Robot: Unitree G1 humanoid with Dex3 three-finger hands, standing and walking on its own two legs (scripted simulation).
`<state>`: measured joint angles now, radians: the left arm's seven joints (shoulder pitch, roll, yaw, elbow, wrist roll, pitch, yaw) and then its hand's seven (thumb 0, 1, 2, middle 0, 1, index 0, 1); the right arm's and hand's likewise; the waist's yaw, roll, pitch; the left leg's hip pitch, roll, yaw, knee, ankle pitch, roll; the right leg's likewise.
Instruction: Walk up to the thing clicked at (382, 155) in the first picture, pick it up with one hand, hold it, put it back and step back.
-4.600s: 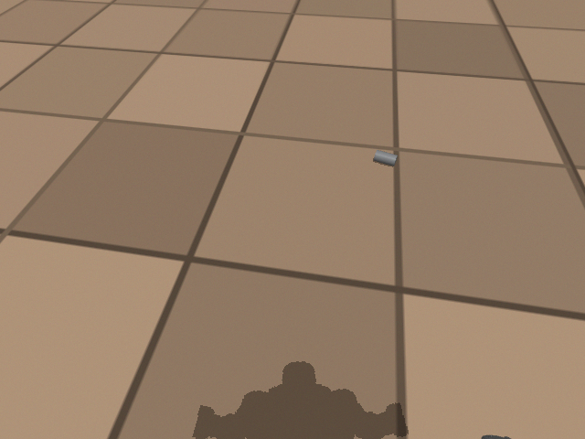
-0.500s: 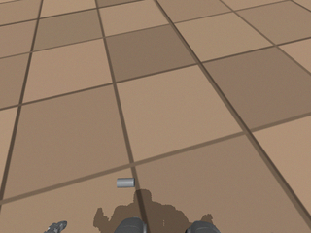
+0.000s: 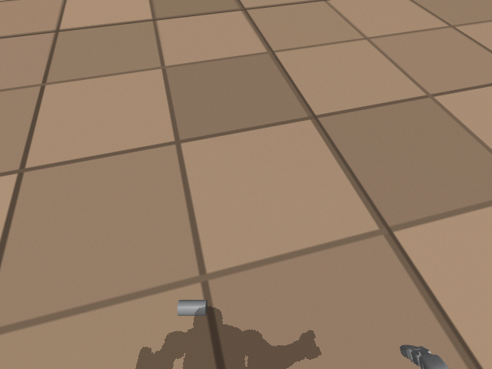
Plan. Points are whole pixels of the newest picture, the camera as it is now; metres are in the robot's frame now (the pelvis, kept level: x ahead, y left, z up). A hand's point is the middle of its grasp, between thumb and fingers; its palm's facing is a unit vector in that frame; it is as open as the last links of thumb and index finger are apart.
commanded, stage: walk up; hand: left
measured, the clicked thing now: (192, 307) +0.41 +0.23 -0.75
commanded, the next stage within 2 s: stand in 1.02 s
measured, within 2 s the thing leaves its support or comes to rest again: neither
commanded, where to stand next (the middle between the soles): +0.02 -0.02 m, yaw -1 degrees
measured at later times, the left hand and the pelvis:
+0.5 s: hand out of the picture +0.10 +0.24 -0.15, palm faces -0.03 -0.94 -0.33, open 7.4 cm; pelvis +0.01 -0.01 +0.01, yaw +0 degrees
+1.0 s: hand out of the picture +0.10 +0.24 -0.15, palm faces -0.02 -0.94 -0.33, open 7.4 cm; pelvis +0.01 -0.01 +0.01, yaw -1 degrees
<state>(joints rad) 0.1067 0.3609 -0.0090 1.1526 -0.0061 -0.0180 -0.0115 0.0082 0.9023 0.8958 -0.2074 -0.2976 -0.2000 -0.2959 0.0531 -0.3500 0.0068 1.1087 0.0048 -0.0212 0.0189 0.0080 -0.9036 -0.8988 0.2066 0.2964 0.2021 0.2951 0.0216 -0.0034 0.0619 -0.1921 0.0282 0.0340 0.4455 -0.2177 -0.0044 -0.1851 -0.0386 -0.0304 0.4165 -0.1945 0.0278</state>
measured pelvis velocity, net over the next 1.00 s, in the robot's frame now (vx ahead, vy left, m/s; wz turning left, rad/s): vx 0.01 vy -0.01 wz -0.01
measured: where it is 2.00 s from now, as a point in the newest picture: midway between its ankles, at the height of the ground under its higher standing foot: outside the picture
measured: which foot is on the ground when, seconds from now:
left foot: down 0.00-1.00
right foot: down 0.00-1.00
